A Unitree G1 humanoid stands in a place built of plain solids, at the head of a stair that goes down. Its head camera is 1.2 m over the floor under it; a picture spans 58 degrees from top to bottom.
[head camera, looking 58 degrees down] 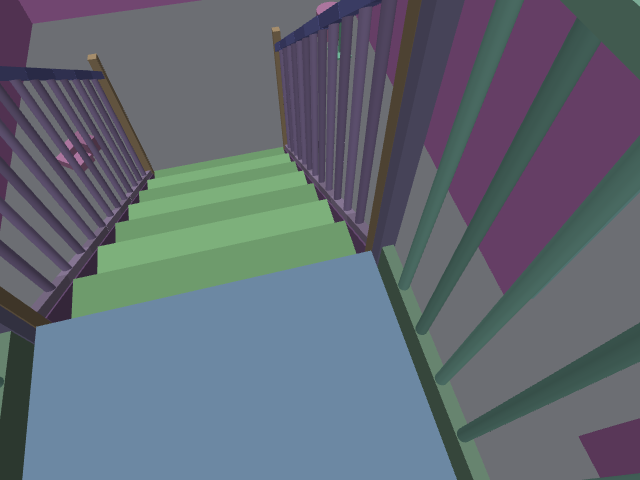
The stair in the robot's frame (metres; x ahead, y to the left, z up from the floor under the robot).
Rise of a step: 0.20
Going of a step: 0.26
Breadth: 1.02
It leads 15 degrees to the left of straight ahead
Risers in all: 8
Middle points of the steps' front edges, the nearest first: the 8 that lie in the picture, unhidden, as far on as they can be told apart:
0.58 0.33 0.00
0.83 0.40 -0.19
1.09 0.46 -0.39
1.34 0.53 -0.58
1.60 0.59 -0.78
1.85 0.66 -0.97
2.11 0.73 -1.17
2.36 0.79 -1.37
